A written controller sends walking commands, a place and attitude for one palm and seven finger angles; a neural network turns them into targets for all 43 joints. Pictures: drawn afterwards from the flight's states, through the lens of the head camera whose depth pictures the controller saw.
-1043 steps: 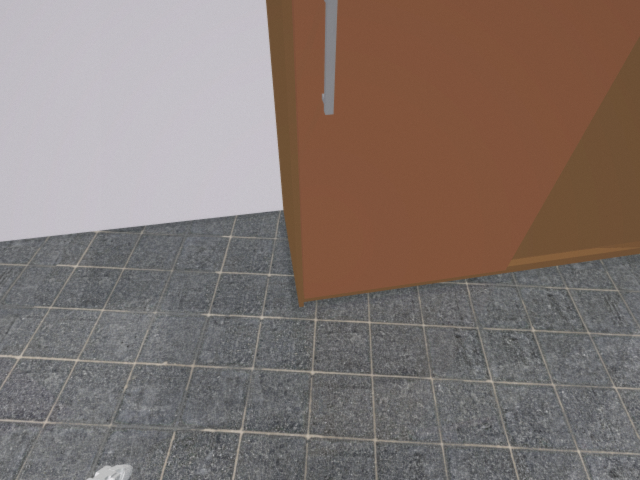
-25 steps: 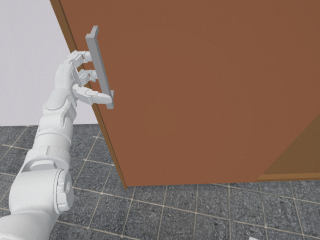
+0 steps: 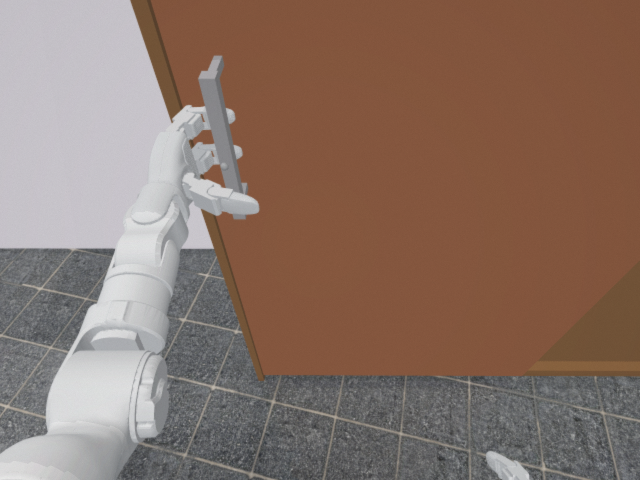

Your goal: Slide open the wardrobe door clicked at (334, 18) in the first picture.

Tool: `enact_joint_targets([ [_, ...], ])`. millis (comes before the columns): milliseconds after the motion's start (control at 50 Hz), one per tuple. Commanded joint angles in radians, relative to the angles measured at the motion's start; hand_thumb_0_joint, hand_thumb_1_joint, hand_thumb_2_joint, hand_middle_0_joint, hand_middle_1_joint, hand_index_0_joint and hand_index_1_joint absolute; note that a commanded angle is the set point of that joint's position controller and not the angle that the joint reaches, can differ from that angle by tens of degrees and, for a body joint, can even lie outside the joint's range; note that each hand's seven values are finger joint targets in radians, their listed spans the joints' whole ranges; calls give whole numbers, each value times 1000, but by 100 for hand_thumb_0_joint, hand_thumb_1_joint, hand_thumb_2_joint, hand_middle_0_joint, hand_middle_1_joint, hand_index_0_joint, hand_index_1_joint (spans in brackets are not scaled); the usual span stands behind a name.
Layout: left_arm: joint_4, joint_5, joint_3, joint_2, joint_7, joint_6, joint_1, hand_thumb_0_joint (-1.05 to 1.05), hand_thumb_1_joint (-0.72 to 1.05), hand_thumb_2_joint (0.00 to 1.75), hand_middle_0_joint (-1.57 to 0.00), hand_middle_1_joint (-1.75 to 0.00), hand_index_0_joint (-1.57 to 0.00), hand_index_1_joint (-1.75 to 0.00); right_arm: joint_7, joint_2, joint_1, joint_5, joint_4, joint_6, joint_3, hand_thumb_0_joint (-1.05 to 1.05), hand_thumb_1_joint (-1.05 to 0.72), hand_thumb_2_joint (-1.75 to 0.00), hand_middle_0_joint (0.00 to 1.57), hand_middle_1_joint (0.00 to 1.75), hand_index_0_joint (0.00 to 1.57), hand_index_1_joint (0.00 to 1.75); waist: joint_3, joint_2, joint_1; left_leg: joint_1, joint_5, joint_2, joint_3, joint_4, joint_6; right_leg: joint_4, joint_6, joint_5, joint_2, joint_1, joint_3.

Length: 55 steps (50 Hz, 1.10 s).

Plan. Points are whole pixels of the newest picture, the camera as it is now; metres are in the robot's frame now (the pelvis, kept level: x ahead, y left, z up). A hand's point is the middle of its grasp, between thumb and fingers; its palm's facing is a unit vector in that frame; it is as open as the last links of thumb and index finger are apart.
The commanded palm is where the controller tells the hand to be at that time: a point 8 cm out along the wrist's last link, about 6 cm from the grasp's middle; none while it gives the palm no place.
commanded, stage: slide the fingers in behind the handle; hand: left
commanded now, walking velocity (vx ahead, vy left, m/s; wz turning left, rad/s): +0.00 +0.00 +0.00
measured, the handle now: (229, 146) +0.50 +0.13 +0.16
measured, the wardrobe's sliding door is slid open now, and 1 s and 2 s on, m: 0.00 0.00 0.00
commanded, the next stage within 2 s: grip the handle and tug to test in 1.10 s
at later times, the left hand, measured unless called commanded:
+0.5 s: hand (240, 168) +0.44 +0.11 +0.18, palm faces +0.00 -1.00 +0.00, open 14.0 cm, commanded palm +0.41 +0.16 +0.17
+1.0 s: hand (243, 169) +0.44 +0.11 +0.17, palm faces +0.01 -1.00 -0.01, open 14.1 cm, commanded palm +0.41 +0.15 +0.17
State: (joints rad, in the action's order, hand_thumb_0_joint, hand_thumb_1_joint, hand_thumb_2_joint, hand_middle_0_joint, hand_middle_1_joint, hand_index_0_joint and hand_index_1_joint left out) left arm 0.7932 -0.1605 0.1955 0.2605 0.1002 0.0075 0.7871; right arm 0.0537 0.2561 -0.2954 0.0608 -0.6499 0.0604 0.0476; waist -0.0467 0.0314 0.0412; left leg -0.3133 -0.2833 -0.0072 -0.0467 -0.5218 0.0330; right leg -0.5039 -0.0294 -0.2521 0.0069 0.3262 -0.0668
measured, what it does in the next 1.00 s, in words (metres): stands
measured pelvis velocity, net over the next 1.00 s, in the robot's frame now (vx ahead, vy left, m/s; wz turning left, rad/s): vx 0.00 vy -0.01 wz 0.01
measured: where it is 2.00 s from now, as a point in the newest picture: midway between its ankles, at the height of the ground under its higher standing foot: outside the picture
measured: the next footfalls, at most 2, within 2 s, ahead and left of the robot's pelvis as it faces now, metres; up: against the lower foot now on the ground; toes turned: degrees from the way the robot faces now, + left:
none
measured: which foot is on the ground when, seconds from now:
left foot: down 0.00-1.00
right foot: down 0.00-1.00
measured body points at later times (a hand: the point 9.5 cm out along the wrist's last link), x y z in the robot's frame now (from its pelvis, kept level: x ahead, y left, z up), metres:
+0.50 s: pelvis +0.00 -0.01 +0.00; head +0.01 -0.02 +0.45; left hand +0.43 +0.16 +0.18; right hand +0.12 -0.26 -0.11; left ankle -0.01 +0.10 -0.74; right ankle +0.00 -0.10 -0.74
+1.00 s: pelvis +0.00 -0.01 +0.00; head +0.01 -0.02 +0.45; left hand +0.43 +0.16 +0.17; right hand +0.10 -0.26 -0.12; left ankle -0.01 +0.10 -0.74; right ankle +0.00 -0.10 -0.74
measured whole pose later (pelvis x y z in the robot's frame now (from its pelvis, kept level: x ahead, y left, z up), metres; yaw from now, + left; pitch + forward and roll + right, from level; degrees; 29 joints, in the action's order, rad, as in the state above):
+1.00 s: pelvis +0.00 -0.01 +0.00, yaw +1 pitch +3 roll +0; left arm 0.78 -0.15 0.15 0.21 0.02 0.01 0.78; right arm 0.05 0.25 -0.31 0.06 -0.68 0.04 0.04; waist -0.04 0.04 0.03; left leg -0.30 -0.27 0.00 -0.03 -0.51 0.02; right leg -0.50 -0.04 -0.25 0.02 0.31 -0.08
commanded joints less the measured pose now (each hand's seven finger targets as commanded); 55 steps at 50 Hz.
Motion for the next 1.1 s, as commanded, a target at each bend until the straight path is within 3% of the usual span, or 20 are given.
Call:
enact_joint_targets([
  [0,-269,-7,16,136,-21,64,480,0,-50,30,-30,-120,-30,-120,4,126,8,-3,114,41,-58,0,-90,-90,20,30,20,30,-339,-22,0,185,341,8,66,30,3,25,-7,336,11,-105,32],
  [60,-315,-1,51,166,-40,62,426,0,-50,30,-30,-120,-30,-120,0,125,16,-7,124,34,-60,0,-90,-90,20,30,20,30,-361,-46,-19,179,378,8,58,32,6,21,-6,380,10,-154,35],
  [120,-323,5,12,124,-49,46,415,0,-50,30,-30,-120,-30,-120,1,122,22,-6,127,23,-60,0,-90,-90,20,30,20,30,-312,-63,-8,160,361,9,53,39,8,30,-3,370,9,-152,31],
  [180,-322,10,32,147,-60,25,428,0,-50,30,-30,-120,-30,-120,5,120,31,-4,123,17,-59,0,-90,-90,20,30,20,30,-287,-54,-8,152,311,7,52,47,10,43,-3,335,10,-140,37],
  [300,-383,6,4,121,-63,32,474,0,-50,30,-30,-120,-30,-120,13,113,38,-6,119,18,-58,0,-90,-90,20,30,20,30,-336,-29,-3,191,320,4,54,47,9,48,-6,345,10,-157,40],
  [360,-384,0,2,108,-61,31,414,0,-50,30,-30,-120,-30,-120,11,113,43,-6,120,18,-59,0,-90,-90,20,30,20,30,-344,-43,-12,189,347,2,50,44,10,45,-5,378,10,-177,39],
  [400,-341,1,-32,66,-59,13,418,0,-50,30,-30,-120,-30,-120,9,109,45,-4,114,17,-56,0,-90,-90,20,30,20,30,-291,-43,1,176,312,1,50,47,9,55,-3,352,10,-144,35],
  [420,-302,5,-34,70,-64,3,408,0,-50,30,-30,-120,-30,-120,11,116,39,-4,110,10,-58,0,-90,-90,20,30,20,30,-265,-83,9,157,288,1,52,51,13,63,1,327,8,-142,32],
  [440,-300,10,-45,67,-66,-6,433,0,-50,30,-30,-120,-30,-120,12,116,46,-2,112,8,-55,0,-90,-90,20,30,20,30,-235,-55,15,142,252,1,54,58,11,67,1,292,7,-118,33],
  [500,-272,13,-42,63,-82,-16,461,0,-50,30,-30,-120,-30,-120,12,112,45,-5,109,7,-54,0,-90,-90,20,30,20,30,-238,-65,13,133,219,-5,54,60,14,75,2,263,5,-115,40],
  [540,-287,12,-68,38,-80,-4,486,0,-50,30,-30,-120,-30,-120,11,111,46,-4,114,9,-54,0,-90,-90,20,30,20,30,-262,-42,17,150,227,-7,56,54,16,71,-1,266,4,-112,41],
  [560,-284,11,-46,61,-81,3,504,0,-50,30,-30,-120,-30,-120,12,113,41,-6,109,10,-55,0,-90,-90,20,30,20,30,-281,-57,17,153,233,-6,60,51,15,67,-2,271,5,-118,41],
  [620,-274,5,-70,36,-76,29,517,0,-50,30,-30,-120,-30,-120,13,113,36,-8,108,15,-57,0,-90,-90,20,30,20,30,-298,-80,24,153,229,-9,57,47,18,66,3,279,4,-131,44],
  [700,-262,4,-26,88,-71,52,533,0,-50,30,-30,-120,-30,-120,13,114,31,-8,101,21,-55,0,-90,-90,20,30,20,30,-320,-75,15,139,223,-13,54,45,18,62,2,291,3,-149,52],
  [780,-253,3,-65,43,-62,66,524,0,-50,30,-30,-120,-30,-120,9,109,36,-5,100,27,-53,0,-90,-90,20,30,20,30,-294,-24,17,148,219,-11,54,43,15,62,-2,278,5,-117,47],
  [820,-231,5,-36,85,-66,69,521,0,-50,30,-30,-120,-30,-120,11,119,25,-8,96,24,-55,0,-90,-90,20,30,20,30,-293,-70,18,132,212,-9,59,46,18,64,1,264,5,-131,44],
  [860,-246,1,-57,55,-63,72,527,0,-50,30,-30,-120,-30,-120,10,114,32,-5,101,30,-55,0,-90,-90,20,30,20,30,-295,-82,22,135,206,-10,56,49,19,65,3,269,7,-126,46],
  [920,-256,2,-51,59,-65,78,512,0,-50,30,-30,-120,-30,-120,9,116,26,-7,100,32,-58,0,-90,-90,20,30,20,30,-316,-57,11,147,236,-9,56,48,17,57,-1,289,5,-142,42],
  [1020,-224,0,-19,99,-63,69,503,0,-50,30,-30,-120,-30,-120,11,120,22,-6,94,29,-58,0,-90,-90,20,30,20,30,-279,-92,15,121,211,-8,52,52,20,69,3,272,4,-142,46],
  [1080,-240,6,-32,85,-63,69,516,0,-50,30,-30,-120,-30,-120,10,115,27,-4,96,30,-55,0,-90,-90,20,30,20,30,-286,-52,13,136,225,-8,55,52,16,63,-2,278,7,-128,45],
])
